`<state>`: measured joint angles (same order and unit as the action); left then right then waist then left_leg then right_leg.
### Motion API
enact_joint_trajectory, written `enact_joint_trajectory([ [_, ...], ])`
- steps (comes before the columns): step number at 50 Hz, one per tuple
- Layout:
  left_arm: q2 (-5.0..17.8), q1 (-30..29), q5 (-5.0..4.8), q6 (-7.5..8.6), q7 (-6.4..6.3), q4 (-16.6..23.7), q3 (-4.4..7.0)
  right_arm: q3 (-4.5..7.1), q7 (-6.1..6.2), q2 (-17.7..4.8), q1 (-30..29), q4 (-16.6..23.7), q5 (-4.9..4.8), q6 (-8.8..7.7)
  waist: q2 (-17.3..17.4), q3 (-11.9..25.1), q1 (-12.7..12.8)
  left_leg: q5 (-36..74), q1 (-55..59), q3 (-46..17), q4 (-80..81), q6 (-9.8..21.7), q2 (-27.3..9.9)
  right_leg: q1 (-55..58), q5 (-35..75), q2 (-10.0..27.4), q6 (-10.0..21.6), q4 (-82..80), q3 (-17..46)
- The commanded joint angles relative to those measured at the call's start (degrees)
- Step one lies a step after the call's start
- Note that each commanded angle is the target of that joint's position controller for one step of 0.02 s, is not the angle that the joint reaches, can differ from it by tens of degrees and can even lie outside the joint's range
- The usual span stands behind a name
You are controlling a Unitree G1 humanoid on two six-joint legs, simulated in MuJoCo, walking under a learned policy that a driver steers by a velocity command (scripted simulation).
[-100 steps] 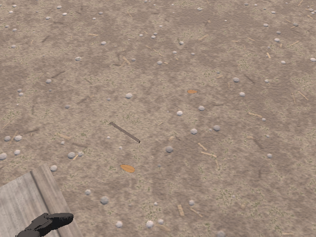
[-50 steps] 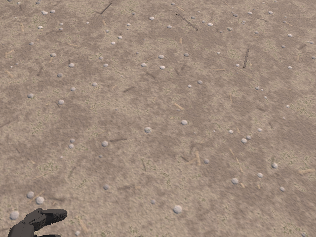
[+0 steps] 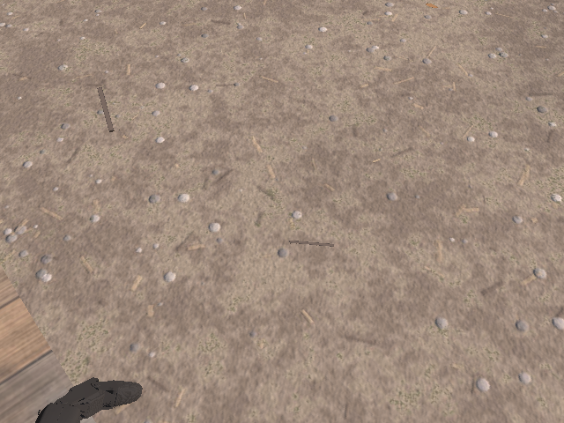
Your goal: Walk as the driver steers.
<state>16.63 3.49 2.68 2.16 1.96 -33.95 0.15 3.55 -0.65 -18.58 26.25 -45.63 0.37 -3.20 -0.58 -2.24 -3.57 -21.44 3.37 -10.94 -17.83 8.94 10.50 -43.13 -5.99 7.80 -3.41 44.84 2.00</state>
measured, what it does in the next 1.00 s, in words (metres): walks ahead, turning left: right foot, then left foot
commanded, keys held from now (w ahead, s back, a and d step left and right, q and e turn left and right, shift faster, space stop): w+q+shift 0.96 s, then q+shift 0.04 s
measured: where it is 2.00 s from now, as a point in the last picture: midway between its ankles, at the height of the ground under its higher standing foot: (38, 205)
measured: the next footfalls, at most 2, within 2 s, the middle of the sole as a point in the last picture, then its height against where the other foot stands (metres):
right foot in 0.10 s outside the picture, level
left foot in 0.56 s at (204, 333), level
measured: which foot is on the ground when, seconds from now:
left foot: down 0.00-0.12, up 0.14-0.54, down 0.56-0.98, up 1.00-1.00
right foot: up 0.00-0.08, down 0.10-0.56, up 0.58-0.94, down 0.96-1.00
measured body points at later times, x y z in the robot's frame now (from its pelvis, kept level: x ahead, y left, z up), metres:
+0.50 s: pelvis +0.47 +0.04 -0.02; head +0.50 +0.07 +0.43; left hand +0.27 +0.24 -0.15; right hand +0.83 -0.01 -0.05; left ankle +0.63 +0.18 -0.69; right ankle +0.30 -0.15 -0.72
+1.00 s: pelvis +0.89 +0.31 -0.02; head +0.91 +0.34 +0.43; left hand +0.86 +0.65 -0.07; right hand +1.13 +0.11 -0.13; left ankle +0.67 +0.17 -0.68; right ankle +1.09 +0.33 -0.73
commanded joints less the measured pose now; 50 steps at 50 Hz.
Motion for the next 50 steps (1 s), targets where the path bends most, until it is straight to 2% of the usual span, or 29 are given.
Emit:
enact_joint_trajectory([
  [1, 5.2, -3.1, -1.05, 0.72, -0.04, 3.7, 1.31, 2.95, 0.20, -10.8, -5.4, 3.6, -1.01, -1.86, 3.0, -2.6, 2.4, 38.2, -17.9, -10.4, 7.9, 5.2, -12.0, 22.2, 11.3, -5.5, 1.9, -9.1, -3.2],
  [3, 8.7, 4.6, -1.28, 0.68, -1.19, 1.4, 2.76, 3.51, 0.64, -13.3, -5.6, 3.0, -0.97, -1.69, 2.5, 4.0, 5.8, 55.6, -11.3, -10.6, -3.3, 2.1, -11.7, 33.2, 5.5, -8.8, 3.1, -10.9, -2.6],
  [4, 11.4, 14.2, -1.67, 0.75, -2.28, -0.7, 4.14, 3.91, 0.50, -15.3, -7.5, 3.0, -0.26, -1.55, 2.4, 9.4, 11.6, 58.9, -13.0, -10.4, -16.3, 0.7, -11.4, 44.0, 0.1, -9.1, 3.3, -9.4, -2.9],
  [5, 13.7, 27.0, -1.64, 0.50, -3.73, -3.6, 5.47, 3.61, 0.18, -14.2, -10.7, 3.3, 0.68, -1.83, 2.2, 14.3, 18.9, 55.2, -19.6, -8.4, -31.9, -0.5, -9.0, 57.4, -5.4, -6.4, 3.5, -8.8, -2.6],
  [6, 17.0, 36.4, 0.36, 0.89, -4.90, -5.6, 6.40, 0.97, 0.33, -3.6, -11.4, 4.9, 1.50, -2.50, -11.4, 19.5, 19.7, 9.2, -30.7, -4.5, -56.6, -0.8, -3.3, 67.9, -26.0, 7.8, 4.4, -11.4, 13.1],
  [7, 19.8, 27.4, 2.00, 1.26, -3.96, -3.9, 6.76, -0.63, 0.56, -0.6, -2.7, 8.5, -2.27, -2.15, -28.6, 25.1, 9.1, -7.1, -42.8, 0.3, -66.9, -1.5, -0.7, 69.5, -37.2, 20.8, 8.1, -28.6, 47.8],
  [8, 13.0, 18.0, 1.10, 0.98, -3.42, -1.7, 6.15, -0.31, 1.05, -5.8, -6.6, 5.8, 0.05, -1.25, -15.6, 16.1, 8.8, 0.9, -45.3, 2.2, -67.1, -0.8, -6.4, 59.4, -46.1, 17.4, 9.5, -31.4, 45.0],
  [10, 6.8, 14.4, 0.80, 0.90, -2.90, -3.2, 4.64, 0.15, -0.58, -6.9, -12.0, 5.2, 1.47, 0.33, -2.5, 5.9, 7.7, 6.3, -43.7, 4.7, -63.0, -1.5, -11.5, 46.1, -30.8, 13.5, 10.2, -29.8, 26.8],
  [12, 4.8, 17.2, 0.37, 1.87, -2.67, -7.2, 3.81, -0.62, -2.37, -3.3, -14.8, 6.8, 1.84, 1.92, -2.8, 0.7, 6.0, 5.8, -43.4, 5.1, -60.9, -2.0, -14.2, 38.9, -19.9, 11.4, 9.0, -31.1, 14.7],
  [14, 3.7, 18.9, -1.11, 3.25, -1.62, -10.1, 3.47, -1.60, -3.18, -0.3, -18.1, 9.3, 1.76, 3.21, -3.5, -1.9, 4.5, 7.0, -46.6, 5.8, -59.2, -2.0, -16.1, 37.6, -10.6, 11.3, 7.4, -33.3, 6.3],
  [18, 4.2, 16.1, -1.10, 4.82, -1.26, -11.4, 3.34, -2.48, -4.20, -0.1, -25.3, 13.5, 1.24, 3.56, -3.7, -5.5, 1.7, 17.5, -46.3, 10.2, -47.3, -2.0, -16.0, 34.1, 8.4, 7.2, 5.6, -36.8, -11.2],
  [21, 6.2, 19.1, -1.13, 4.82, -1.97, -13.4, 3.77, -2.97, -5.34, -0.3, -32.0, 14.8, 1.53, 3.14, -0.2, -8.4, 3.1, 21.8, -41.0, 18.8, -31.7, 0.4, -13.0, 36.9, 20.5, 4.1, 4.9, -39.9, -19.0],
  [24, 11.3, 21.1, -1.45, 3.47, -2.98, -13.2, 4.69, -2.22, -4.60, -2.0, -26.5, 12.4, 1.15, 2.53, -3.9, -2.8, -0.8, 18.7, -31.5, 23.0, -27.0, 2.8, -7.2, 46.0, 61.2, 6.4, 4.2, -28.2, -20.7],
  [26, 14.2, 17.0, -1.22, 1.26, -3.36, -11.5, 5.62, 0.17, -2.98, -6.3, -8.3, 6.9, 0.64, 2.24, -6.3, 7.1, -10.1, 13.8, -12.3, 21.2, -26.9, 4.8, -3.8, 44.3, 68.9, 8.2, 5.4, -6.0, -18.9],
  [27, 13.9, 14.8, -0.93, 0.48, -3.17, -10.3, 5.68, 2.06, -1.75, -8.8, 4.1, 2.5, 0.53, 2.19, -4.2, 12.3, -14.3, 11.7, 4.0, 16.9, -22.4, 6.3, -3.2, 35.6, 59.2, 7.6, 5.5, 12.4, -17.4],
  [28, 10.2, 14.2, -0.67, 0.40, -2.10, -9.2, 5.18, 4.00, -0.15, -11.7, 0.8, 2.1, -0.77, 2.99, 6.9, 8.6, -9.7, 5.8, 10.1, 6.5, -17.8, 8.0, -7.5, 20.4, 3.9, -2.8, 3.5, 33.2, -16.8],
  [29, 5.9, 18.8, -0.87, 1.23, -1.80, -3.1, 3.86, 4.72, -0.25, -18.1, -6.4, 5.6, 1.66, 4.04, 15.3, 12.9, -0.3, 7.4, 21.8, -24.4, -11.2, 17.9, -20.8, -1.4, -23.9, -9.3, 0.4, 52.0, -10.0],
  [30, 8.1, 13.2, -1.11, 2.82, -1.93, -0.3, 3.55, 5.04, 0.28, -17.1, -2.3, 6.6, 1.61, 4.30, 5.1, 17.9, -3.9, -1.9, 22.3, -35.1, -1.2, 19.4, -23.6, -6.1, -19.8, -7.7, 1.1, 50.7, 0.7],
  [32, 7.4, 9.4, -0.85, 3.83, -2.10, -0.7, 2.75, 4.09, 1.09, -12.2, -4.0, 3.5, 0.92, 2.68, -4.0, 3.1, 0.8, 1.6, 4.3, -29.5, 4.6, 14.9, -21.2, -3.9, -15.9, -2.8, 1.6, 37.3, 1.8],
  [35, 6.3, 10.6, 1.61, 0.79, -1.96, -1.9, 2.21, 2.15, 1.51, -8.0, -8.1, 3.6, 0.13, -0.27, -4.6, 0.0, 6.2, 12.9, -13.1, -18.3, 4.5, 13.1, -14.6, 6.4, -18.3, 0.3, -0.6, 26.9, 2.0],
  [38, 3.7, -0.1, 0.85, 0.00, -1.15, 2.4, 1.05, 2.05, 0.83, -7.9, -6.7, 3.1, 0.27, -1.69, -2.9, -4.0, 4.2, 14.9, -23.2, -14.4, 8.3, 11.9, -10.9, 9.3, -10.7, 0.7, -2.1, 11.7, -0.8],
  [41, 2.2, -6.0, -0.57, 0.45, -0.55, 4.6, 0.24, 2.65, 0.03, -8.5, -4.5, 2.1, -0.07, -1.97, 0.0, -3.1, 1.0, 25.4, -23.4, -12.0, 7.6, 8.0, -8.6, 16.5, 8.1, -2.5, -0.8, -2.5, -2.0],
  [43, 3.3, -7.6, -1.08, 0.64, -0.63, 5.3, 0.48, 3.03, -0.08, -9.4, -2.6, 1.2, -0.64, -1.90, 1.5, -1.6, -0.6, 32.1, -18.7, -13.2, 6.2, 6.5, -10.2, 19.6, 11.5, -4.4, 0.5, -7.5, -2.1],
  [45, 5.0, -5.7, -1.15, 0.87, -1.08, 5.1, 1.08, 3.34, 0.41, -10.2, -2.7, 0.8, -0.64, -1.52, 2.1, 0.3, 0.4, 40.5, -13.9, -13.9, 1.0, 4.1, -10.5, 25.3, 9.0, -6.6, 1.6, -13.0, -1.4],
  [46, 7.1, -1.3, -1.20, 1.02, -1.67, 3.8, 1.96, 3.62, 0.55, -11.5, -2.9, 0.7, -0.46, -1.43, 2.2, 3.7, 2.4, 48.9, -11.6, -13.8, -5.4, 2.5, -10.2, 31.2, 5.0, -8.3, 2.2, -13.4, -1.3],
  [47, 9.8, 7.7, -1.48, 1.32, -2.48, 1.7, 3.28, 4.06, 0.34, -13.7, -4.7, 0.9, -0.05, -1.43, 2.0, 8.8, 7.8, 52.7, -12.4, -13.0, -16.9, 1.0, -9.6, 41.2, 0.0, -8.9, 2.8, -13.2, -1.2],
  [48, 12.8, 20.4, -1.29, 1.44, -3.66, -1.2, 4.75, 3.92, -0.03, -13.4, -7.9, 1.5, 0.43, -1.91, 1.8, 14.1, 15.1, 48.9, -19.5, -11.0, -31.8, -0.3, -7.2, 55.1, -5.5, -5.8, 3.6, -11.6, 0.1],
  [49, 16.1, 31.0, 0.84, 1.85, -4.75, -3.2, 5.74, 1.51, 0.32, -3.4, -8.9, 3.5, 0.57, -2.43, -8.6, 19.9, 16.5, 8.3, -29.6, -5.8, -53.5, -1.0, -2.6, 66.6, -19.0, 9.2, 4.9, -13.2, 14.3],
  [50, 19.7, 23.6, 1.81, 1.84, -4.10, -1.9, 6.43, 0.18, 0.92, -1.1, -0.8, 6.9, -2.23, -1.96, -26.0, 26.3, 7.5, -9.7, -42.7, 1.1, -65.5, -3.2, 0.7, 70.5, -15.7, 23.5, 11.1, -25.7, 47.6],
])
Velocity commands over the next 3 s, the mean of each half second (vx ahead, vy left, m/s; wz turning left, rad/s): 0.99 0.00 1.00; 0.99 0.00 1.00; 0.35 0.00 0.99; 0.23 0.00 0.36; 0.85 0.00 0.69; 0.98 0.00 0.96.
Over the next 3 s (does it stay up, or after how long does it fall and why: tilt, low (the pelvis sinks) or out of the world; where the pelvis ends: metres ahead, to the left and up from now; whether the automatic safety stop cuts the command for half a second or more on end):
stays up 0.72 1.32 -0.01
